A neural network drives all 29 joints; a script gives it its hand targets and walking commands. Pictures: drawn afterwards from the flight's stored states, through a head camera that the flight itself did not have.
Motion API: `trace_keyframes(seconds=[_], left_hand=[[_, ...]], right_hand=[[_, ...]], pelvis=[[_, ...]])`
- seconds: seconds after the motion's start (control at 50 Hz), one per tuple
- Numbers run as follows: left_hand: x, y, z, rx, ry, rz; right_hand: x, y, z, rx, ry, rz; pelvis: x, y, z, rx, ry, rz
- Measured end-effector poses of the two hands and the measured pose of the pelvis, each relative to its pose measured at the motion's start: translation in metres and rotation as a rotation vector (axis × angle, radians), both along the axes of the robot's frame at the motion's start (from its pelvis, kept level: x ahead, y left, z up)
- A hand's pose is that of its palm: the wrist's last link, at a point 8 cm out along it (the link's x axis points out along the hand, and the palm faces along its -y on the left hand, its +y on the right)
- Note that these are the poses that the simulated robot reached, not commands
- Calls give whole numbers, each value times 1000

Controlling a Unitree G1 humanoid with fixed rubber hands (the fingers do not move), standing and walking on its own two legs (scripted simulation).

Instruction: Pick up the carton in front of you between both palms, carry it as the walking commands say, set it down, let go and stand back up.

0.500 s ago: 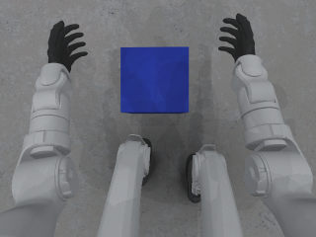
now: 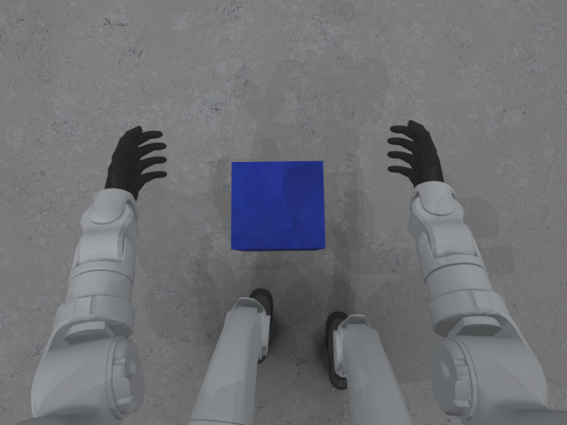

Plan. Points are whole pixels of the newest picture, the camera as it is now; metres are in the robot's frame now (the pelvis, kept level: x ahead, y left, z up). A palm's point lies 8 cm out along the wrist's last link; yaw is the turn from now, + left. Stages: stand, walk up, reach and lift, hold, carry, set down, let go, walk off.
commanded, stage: let go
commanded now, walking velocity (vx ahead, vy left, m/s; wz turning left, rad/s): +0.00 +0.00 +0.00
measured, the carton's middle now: (278, 211) +0.43 +0.07 -0.54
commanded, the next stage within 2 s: stand in 1.08 s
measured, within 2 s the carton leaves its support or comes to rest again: neither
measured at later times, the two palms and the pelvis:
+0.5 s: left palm (73, 316) +0.24 +0.24 +0.03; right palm (545, 304) +0.29 -0.21 +0.01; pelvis +0.06 -0.01 +0.10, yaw +2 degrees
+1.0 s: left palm (93, 334) +0.23 +0.20 +0.05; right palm out of the picture +0.25 -0.26 +0.05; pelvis +0.08 -0.03 +0.11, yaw +3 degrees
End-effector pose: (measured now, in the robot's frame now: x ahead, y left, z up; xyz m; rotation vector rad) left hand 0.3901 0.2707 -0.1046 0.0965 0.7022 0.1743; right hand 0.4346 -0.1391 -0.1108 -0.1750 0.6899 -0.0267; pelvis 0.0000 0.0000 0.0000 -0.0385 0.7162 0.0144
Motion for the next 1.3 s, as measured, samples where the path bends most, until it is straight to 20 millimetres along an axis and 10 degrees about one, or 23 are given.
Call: trace_keyframes(seconds=[0.58,1.0,1.3], left_hand=[[-164,-46,143,23,91,-46],[-159,-67,153,28,93,-69],[-191,-3,134,187,183,-10]], right_hand=[[-167,-90,136,-2,78,-3],[-183,-119,156,-4,92,-9],[-212,-152,139,-197,196,-71]], pelvis=[[72,-15,107,59,-578,16],[80,-35,111,75,-763,24],[77,-20,108,54,-721,21]])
